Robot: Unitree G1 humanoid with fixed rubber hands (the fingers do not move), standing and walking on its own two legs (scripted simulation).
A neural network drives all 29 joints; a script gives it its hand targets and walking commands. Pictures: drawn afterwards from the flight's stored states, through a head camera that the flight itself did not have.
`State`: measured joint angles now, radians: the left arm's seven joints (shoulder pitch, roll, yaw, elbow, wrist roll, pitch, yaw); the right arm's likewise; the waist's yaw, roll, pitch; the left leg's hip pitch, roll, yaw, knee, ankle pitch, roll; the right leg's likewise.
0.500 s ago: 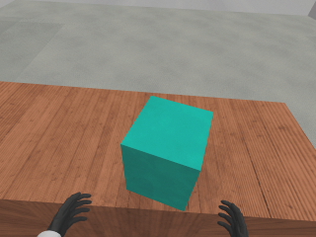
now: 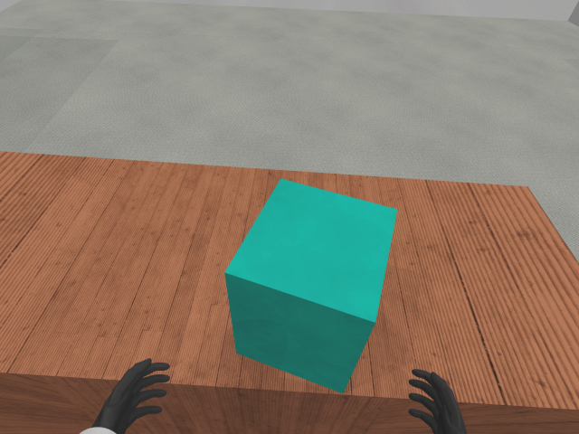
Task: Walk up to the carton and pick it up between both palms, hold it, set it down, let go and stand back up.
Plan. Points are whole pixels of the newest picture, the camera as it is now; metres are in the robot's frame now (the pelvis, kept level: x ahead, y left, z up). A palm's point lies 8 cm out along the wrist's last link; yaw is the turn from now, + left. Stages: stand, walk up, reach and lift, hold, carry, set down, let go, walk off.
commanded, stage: set down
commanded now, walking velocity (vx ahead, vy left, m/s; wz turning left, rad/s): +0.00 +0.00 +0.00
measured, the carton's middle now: (311, 285) +0.37 -0.02 -0.03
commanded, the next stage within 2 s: let go in 1.32 s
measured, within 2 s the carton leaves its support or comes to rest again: neither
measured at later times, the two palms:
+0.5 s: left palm out of the picture +0.14 +0.23 -0.06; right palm out of the picture +0.15 -0.21 -0.06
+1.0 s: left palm out of the picture +0.14 +0.21 -0.08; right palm out of the picture +0.14 -0.23 -0.08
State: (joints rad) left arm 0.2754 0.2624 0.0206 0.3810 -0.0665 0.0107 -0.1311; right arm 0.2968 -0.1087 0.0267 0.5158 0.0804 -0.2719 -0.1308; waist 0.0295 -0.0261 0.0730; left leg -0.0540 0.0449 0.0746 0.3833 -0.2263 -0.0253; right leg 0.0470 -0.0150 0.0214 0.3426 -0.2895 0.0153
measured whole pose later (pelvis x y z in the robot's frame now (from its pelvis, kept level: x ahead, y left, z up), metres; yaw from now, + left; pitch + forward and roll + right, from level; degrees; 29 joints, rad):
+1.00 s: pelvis -0.02 -0.02 +0.00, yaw +0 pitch -5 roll +1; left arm 0.17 0.19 0.02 0.56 0.00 0.11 -0.03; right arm 0.17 -0.16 0.00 0.68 -0.01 -0.17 -0.03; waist 0.00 -0.01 0.08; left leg -0.09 0.06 0.06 0.37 -0.18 -0.04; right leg -0.02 0.00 0.01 0.40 -0.29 -0.01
